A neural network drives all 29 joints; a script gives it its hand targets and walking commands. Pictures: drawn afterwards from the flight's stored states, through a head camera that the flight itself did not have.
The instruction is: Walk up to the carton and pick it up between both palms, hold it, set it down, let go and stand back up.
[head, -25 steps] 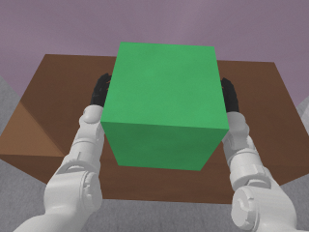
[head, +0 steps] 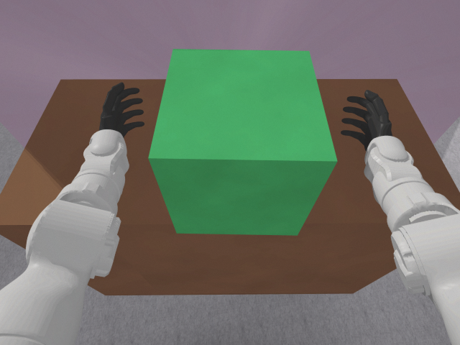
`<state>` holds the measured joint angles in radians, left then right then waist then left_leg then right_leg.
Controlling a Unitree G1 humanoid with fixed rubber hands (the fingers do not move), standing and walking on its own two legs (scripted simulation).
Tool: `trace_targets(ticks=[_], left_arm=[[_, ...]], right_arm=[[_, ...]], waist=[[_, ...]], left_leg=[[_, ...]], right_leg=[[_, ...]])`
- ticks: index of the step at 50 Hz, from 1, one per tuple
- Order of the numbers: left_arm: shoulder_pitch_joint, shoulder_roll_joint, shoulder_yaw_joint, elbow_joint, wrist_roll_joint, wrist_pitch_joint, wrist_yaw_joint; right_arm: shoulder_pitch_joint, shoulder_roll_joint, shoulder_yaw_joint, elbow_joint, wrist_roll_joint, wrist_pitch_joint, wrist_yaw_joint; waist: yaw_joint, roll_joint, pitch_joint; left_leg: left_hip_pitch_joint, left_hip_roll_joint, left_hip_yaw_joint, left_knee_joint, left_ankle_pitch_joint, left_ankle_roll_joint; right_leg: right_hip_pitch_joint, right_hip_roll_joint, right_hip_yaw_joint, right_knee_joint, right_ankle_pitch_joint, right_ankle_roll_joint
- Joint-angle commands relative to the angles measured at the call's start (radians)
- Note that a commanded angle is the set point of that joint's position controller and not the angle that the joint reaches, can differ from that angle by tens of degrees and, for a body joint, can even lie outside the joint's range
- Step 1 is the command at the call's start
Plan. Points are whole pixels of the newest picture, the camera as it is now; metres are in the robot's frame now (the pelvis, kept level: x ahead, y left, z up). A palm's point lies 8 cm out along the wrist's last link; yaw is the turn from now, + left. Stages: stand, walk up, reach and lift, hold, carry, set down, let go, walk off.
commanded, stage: set down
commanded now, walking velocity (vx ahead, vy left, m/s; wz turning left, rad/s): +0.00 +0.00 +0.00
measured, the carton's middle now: (238, 147) +0.47 +0.02 +0.05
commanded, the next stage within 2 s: none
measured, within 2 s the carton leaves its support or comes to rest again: neither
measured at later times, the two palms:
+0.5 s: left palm (104, 88) +0.47 +0.23 +0.18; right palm (401, 95) +0.47 -0.21 +0.19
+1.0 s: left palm (99, 87) +0.46 +0.24 +0.19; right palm (413, 97) +0.46 -0.23 +0.19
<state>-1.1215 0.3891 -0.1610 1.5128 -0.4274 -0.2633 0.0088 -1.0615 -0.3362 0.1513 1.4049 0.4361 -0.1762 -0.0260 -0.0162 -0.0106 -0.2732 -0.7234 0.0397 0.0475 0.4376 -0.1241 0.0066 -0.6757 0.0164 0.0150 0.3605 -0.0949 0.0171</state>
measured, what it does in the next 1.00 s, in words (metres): stands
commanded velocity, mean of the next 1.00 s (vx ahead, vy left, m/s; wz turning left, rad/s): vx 0.00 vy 0.00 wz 0.00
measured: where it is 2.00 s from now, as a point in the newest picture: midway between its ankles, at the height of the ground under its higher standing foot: outside the picture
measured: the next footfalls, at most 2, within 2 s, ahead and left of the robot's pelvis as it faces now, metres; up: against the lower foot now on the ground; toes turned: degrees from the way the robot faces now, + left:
none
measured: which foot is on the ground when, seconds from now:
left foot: down 0.00-1.00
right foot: down 0.00-1.00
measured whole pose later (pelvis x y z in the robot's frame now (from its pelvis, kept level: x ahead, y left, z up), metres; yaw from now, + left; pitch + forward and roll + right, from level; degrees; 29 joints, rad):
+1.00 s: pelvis +0.02 -0.01 +0.02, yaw +2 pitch +11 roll -1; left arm -1.01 0.47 -0.04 1.05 -0.37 0.19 -0.01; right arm -0.99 -0.39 0.03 1.01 0.38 0.24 -0.05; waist -0.05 -0.01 -0.16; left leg -0.38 0.03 0.02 0.30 -0.11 -0.01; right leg -0.32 0.01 -0.01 0.21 -0.08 0.00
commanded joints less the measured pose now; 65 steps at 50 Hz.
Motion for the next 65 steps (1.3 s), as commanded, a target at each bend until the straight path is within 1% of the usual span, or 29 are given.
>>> trace_targets(ticks=[1, 4, 6, 7, 8, 10, 12, 13, 14, 16, 18, 20, 23, 25, 27, 31, 35, 37, 38, 40, 41, 45, 49, 52, 55, 57, 59, 62, 65], left_arm=[[-0.422, 0.167, -0.026, -0.115, -0.058, -0.005, -0.016], [-0.493, 0.198, -0.071, -0.161, -0.101, 0.010, -0.020], [-0.504, 0.212, -0.074, -0.183, -0.113, 0.026, -0.020], [-0.495, 0.217, -0.073, -0.173, -0.112, 0.036, -0.024], [-0.502, 0.222, -0.087, -0.174, -0.115, 0.049, -0.026], [-0.520, 0.244, -0.069, -0.219, -0.112, 0.071, -0.027], [-0.530, 0.249, -0.062, -0.243, -0.115, 0.095, -0.023], [-0.540, 0.254, -0.066, -0.263, -0.110, 0.109, -0.020], [-0.534, 0.247, -0.056, -0.264, -0.105, 0.125, -0.021], [-0.545, 0.253, -0.047, -0.307, -0.093, 0.152, -0.017], [-0.552, 0.252, -0.030, -0.321, -0.066, 0.186, -0.010], [-0.528, 0.243, -0.008, -0.342, -0.050, 0.221, -0.004], [-0.535, 0.250, 0.027, -0.374, -0.029, 0.266, 0.001], [-0.547, 0.256, 0.030, -0.403, -0.022, 0.299, 0.004], [-0.555, 0.263, 0.037, -0.397, -0.019, 0.333, 0.006], [-0.550, 0.234, 0.021, -0.413, -0.015, 0.386, 0.005], [-0.509, 0.221, 0.046, -0.424, 0.002, 0.416, -0.002], [-0.484, 0.230, 0.065, -0.424, 0.010, 0.423, -0.008], [-0.470, 0.222, 0.065, -0.435, 0.009, 0.423, -0.011], [-0.453, 0.234, 0.085, -0.479, 0.020, 0.417, -0.010], [-0.446, 0.233, 0.087, -0.482, 0.018, 0.416, -0.011], [-0.376, 0.232, 0.122, -0.541, 0.035, 0.408, -0.015], [-0.304, 0.230, 0.170, -0.665, 0.067, 0.413, -0.016], [-0.247, 0.229, 0.201, -0.715, 0.077, 0.429, -0.020], [-0.197, 0.228, 0.249, -0.782, 0.105, 0.441, -0.022], [-0.157, 0.225, 0.268, -0.803, 0.123, 0.450, -0.026], [-0.116, 0.216, 0.274, -0.821, 0.128, 0.465, -0.033], [-0.066, 0.198, 0.286, -0.874, 0.148, 0.478, -0.042], [-0.006, 0.192, 0.306, -0.915, 0.163, 0.484, -0.052]], right_arm=[[-0.444, -0.193, 0.011, -0.165, 0.032, -0.006, 0.027], [-0.494, -0.203, -0.010, -0.219, 0.025, 0.017, 0.043], [-0.513, -0.219, -0.012, -0.247, 0.024, 0.037, 0.048], [-0.518, -0.217, -0.006, -0.248, 0.027, 0.046, 0.049], [-0.513, -0.225, -0.003, -0.236, 0.034, 0.060, 0.050], [-0.533, -0.241, -0.017, -0.239, 0.040, 0.075, 0.048], [-0.558, -0.247, -0.014, -0.267, 0.037, 0.093, 0.045], [-0.556, -0.248, -0.021, -0.275, 0.039, 0.102, 0.044], [-0.555, -0.237, -0.017, -0.278, 0.034, 0.116, 0.041], [-0.566, -0.251, -0.038, -0.287, 0.032, 0.136, 0.037], [-0.563, -0.252, -0.040, -0.273, 0.024, 0.165, 0.030], [-0.545, -0.256, -0.048, -0.272, 0.015, 0.189, 0.019], [-0.572, -0.263, -0.065, -0.333, -0.002, 0.220, 0.004], [-0.576, -0.267, -0.078, -0.340, -0.016, 0.249, -0.005], [-0.589, -0.251, -0.081, -0.326, -0.019, 0.282, -0.009], [-0.572, -0.251, -0.093, -0.306, -0.016, 0.334, -0.018], [-0.541, -0.254, -0.116, -0.323, -0.035, 0.368, -0.018], [-0.518, -0.246, -0.120, -0.335, -0.039, 0.381, -0.016], [-0.506, -0.241, -0.121, -0.344, -0.038, 0.386, -0.015], [-0.486, -0.251, -0.139, -0.385, -0.051, 0.387, -0.016], [-0.484, -0.250, -0.144, -0.403, -0.060, 0.387, -0.017], [-0.435, -0.235, -0.147, -0.501, -0.056, 0.379, -0.022], [-0.359, -0.231, -0.170, -0.590, -0.062, 0.378, -0.026], [-0.323, -0.220, -0.154, -0.668, -0.060, 0.383, -0.032], [-0.271, -0.209, -0.178, -0.732, -0.074, 0.384, -0.048], [-0.233, -0.196, -0.182, -0.769, -0.080, 0.386, -0.054], [-0.196, -0.179, -0.181, -0.777, -0.072, 0.399, -0.065], [-0.126, -0.166, -0.199, -0.798, -0.078, 0.407, -0.077], [-0.070, -0.154, -0.209, -0.854, -0.089, 0.406, -0.087]], waist=[[0.004, 0.032, -0.537], [-0.013, 0.025, -0.610], [-0.014, 0.009, -0.653], [-0.011, 0.009, -0.654], [-0.015, 0.033, -0.654], [-0.024, 0.045, -0.655], [-0.021, 0.022, -0.674], [-0.018, 0.038, -0.688], [-0.019, 0.027, -0.684], [-0.022, 0.057, -0.700], [-0.014, 0.062, -0.677], [-0.018, 0.061, -0.649], [-0.015, 0.044, -0.639], [-0.020, 0.058, -0.612], [-0.026, 0.047, -0.545], [-0.044, 0.102, -0.447], [-0.049, 0.091, -0.403], [-0.050, 0.071, -0.362], [-0.052, 0.080, -0.355], [-0.053, 0.085, -0.364], [-0.055, 0.070, -0.370], [-0.040, 0.068, -0.415], [-0.028, 0.073, -0.443], [-0.014, 0.030, -0.430], [-0.009, 0.022, -0.431], [-0.005, 0.028, -0.422], [-0.012, 0.010, -0.390], [-0.021, 0.046, -0.344], [-0.025, 0.018, -0.304]], left_leg=[[0.420, -0.003, -0.025, 0.052, 0.161, -0.066], [0.359, -0.011, -0.020, 0.059, 0.129, -0.047], [0.338, -0.014, -0.019, 0.071, 0.125, -0.033], [0.329, -0.016, -0.018, 0.073, 0.136, -0.028], [0.330, -0.017, -0.019, 0.075, 0.134, -0.029], [0.340, -0.024, -0.019, 0.089, 0.160, -0.031], [0.355, -0.025, -0.025, 0.092, 0.173, -0.026], [0.359, -0.026, -0.024, 0.091, 0.195, -0.023], [0.356, -0.028, -0.028, 0.088, 0.200, -0.019], [0.382, -0.031, -0.027, 0.082, 0.220, -0.027], [0.416, -0.033, -0.030, 0.077, 0.233, -0.028], [0.462, -0.031, -0.036, 0.068, 0.264, -0.034], [0.487, -0.032, -0.038, 0.045, 0.270, -0.028], [0.519, -0.030, -0.039, 0.020, 0.277, -0.035], [0.540, -0.030, -0.043, 0.001, 0.253, -0.036], [0.590, -0.024, -0.050, -0.023, 0.240, -0.049], [0.638, -0.021, -0.063, -0.046, 0.265, -0.059], [0.650, -0.023, -0.061, -0.063, 0.242, -0.060], [0.638, -0.028, -0.059, -0.068, 0.232, -0.054], [0.641, -0.027, -0.058, -0.078, 0.243, -0.053], [0.652, -0.027, -0.059, -0.081, 0.249, -0.050], [0.668, -0.034, -0.053, -0.075, 0.346, -0.044], [0.706, -0.039, -0.047, -0.066, 0.393, -0.039], [0.694, -0.040, -0.045, -0.070, 0.393, -0.027], [0.653, -0.046, -0.038, -0.083, 0.384, -0.005], [0.659, -0.051, -0.037, -0.089, 0.373, -0.005], [0.655, -0.051, -0.034, -0.086, 0.367, -0.002], [0.653, -0.054, -0.036, -0.096, 0.327, -0.004], [0.663, -0.055, -0.039, -0.103, 0.317, 0.001]], right_leg=[[0.084, 0.014, -0.047, 0.021, 0.033, 0.051], [0.117, 0.005, -0.046, 0.063, 0.059, 0.059], [0.131, 0.001, -0.040, 0.084, 0.079, 0.059], [0.149, -0.002, -0.034, 0.088, 0.104, 0.056], [0.161, -0.002, -0.033, 0.094, 0.111, 0.053], [0.160, 0.003, -0.034, 0.104, 0.131, 0.055], [0.172, 0.008, -0.037, 0.107, 0.148, 0.053], [0.185, 0.008, -0.035, 0.107, 0.167, 0.054], [0.201, 0.008, -0.032, 0.104, 0.176, 0.053], [0.212, 0.009, -0.031, 0.092, 0.198, 0.048], [0.238, 0.016, -0.035, 0.081, 0.210, 0.043], [0.253, 0.020, -0.031, 0.059, 0.227, 0.035], [0.300, 0.021, -0.033, 0.033, 0.245, 0.036], [0.329, 0.020, -0.039, 0.006, 0.253, 0.031], [0.322, 0.017, -0.037, -0.015, 0.225, 0.030], [0.309, 0.015, -0.042, -0.061, 0.175, 0.012], [0.344, 0.015, -0.045, -0.093, 0.177, 0.000], [0.368, 0.015, -0.044, -0.113, 0.161, -0.003], [0.376, 0.012, -0.038, -0.116, 0.158, -0.003], [0.405, 0.014, -0.040, -0.115, 0.172, -0.009], [0.413, 0.014, -0.041, -0.119, 0.180, -0.008], [0.475, 0.017, -0.031, -0.115, 0.272, -0.017], [0.499, 0.026, -0.026, -0.120, 0.309, -0.026], [0.549, 0.027, -0.022, -0.118, 0.339, -0.029], [0.606, 0.021, -0.008, -0.106, 0.382, -0.023], [0.625, 0.020, -0.007, -0.109, 0.380, -0.024], [0.641, 0.019, -0.002, -0.108, 0.391, -0.028], [0.628, 0.013, 0.003, -0.122, 0.337, -0.039], [0.633, 0.015, 0.002, -0.132, 0.327, -0.040]])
